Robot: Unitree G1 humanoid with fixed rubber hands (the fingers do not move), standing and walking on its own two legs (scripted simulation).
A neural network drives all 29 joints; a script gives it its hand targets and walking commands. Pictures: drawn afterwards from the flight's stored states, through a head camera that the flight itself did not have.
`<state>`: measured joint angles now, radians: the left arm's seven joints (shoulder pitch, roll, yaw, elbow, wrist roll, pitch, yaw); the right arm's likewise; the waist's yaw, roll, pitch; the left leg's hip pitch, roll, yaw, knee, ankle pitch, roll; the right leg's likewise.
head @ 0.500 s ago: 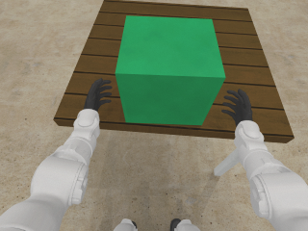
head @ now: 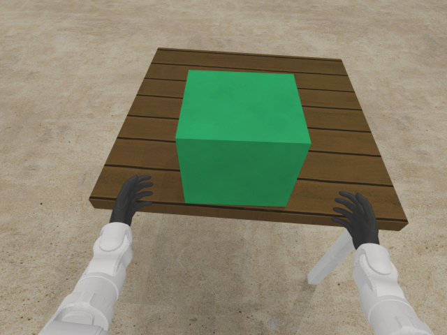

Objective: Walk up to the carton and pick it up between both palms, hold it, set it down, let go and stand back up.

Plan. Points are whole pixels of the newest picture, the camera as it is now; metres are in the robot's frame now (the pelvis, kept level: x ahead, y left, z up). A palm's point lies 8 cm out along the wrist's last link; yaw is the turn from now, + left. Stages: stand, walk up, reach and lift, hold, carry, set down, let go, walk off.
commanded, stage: set down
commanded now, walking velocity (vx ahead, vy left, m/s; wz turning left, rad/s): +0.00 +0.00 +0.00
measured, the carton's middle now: (238, 139) +0.56 -0.01 +0.00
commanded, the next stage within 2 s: none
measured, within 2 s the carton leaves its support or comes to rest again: neither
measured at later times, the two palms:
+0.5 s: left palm (112, 252) +0.26 +0.22 +0.00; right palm (380, 285) +0.22 -0.25 -0.01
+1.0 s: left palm (115, 264) +0.24 +0.21 -0.01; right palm (383, 304) +0.19 -0.25 -0.02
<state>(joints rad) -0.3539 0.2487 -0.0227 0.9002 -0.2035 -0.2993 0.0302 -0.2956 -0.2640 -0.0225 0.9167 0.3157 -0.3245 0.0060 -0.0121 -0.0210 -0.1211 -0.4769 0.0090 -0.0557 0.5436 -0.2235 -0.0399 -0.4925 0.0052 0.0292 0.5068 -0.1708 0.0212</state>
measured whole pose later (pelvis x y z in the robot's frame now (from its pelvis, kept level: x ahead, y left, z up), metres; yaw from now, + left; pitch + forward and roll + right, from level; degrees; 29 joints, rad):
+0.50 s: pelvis +0.01 +0.00 +0.01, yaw +0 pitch +2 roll +0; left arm 0.00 0.22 -0.03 0.60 -0.20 -0.29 0.07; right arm 0.09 -0.26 0.00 0.63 0.31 -0.35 0.02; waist -0.01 -0.02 -0.07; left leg -0.31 0.01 -0.06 0.49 -0.22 -0.04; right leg -0.32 0.01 0.03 0.45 -0.17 0.02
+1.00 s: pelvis +0.02 +0.00 +0.01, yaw +0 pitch +0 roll +0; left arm 0.11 0.22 -0.04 0.46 -0.20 -0.11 0.07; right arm 0.23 -0.26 0.00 0.51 0.26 -0.23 0.03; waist -0.01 -0.02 -0.04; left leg -0.22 0.01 -0.06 0.44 -0.22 -0.04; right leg -0.24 0.01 0.03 0.43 -0.18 0.01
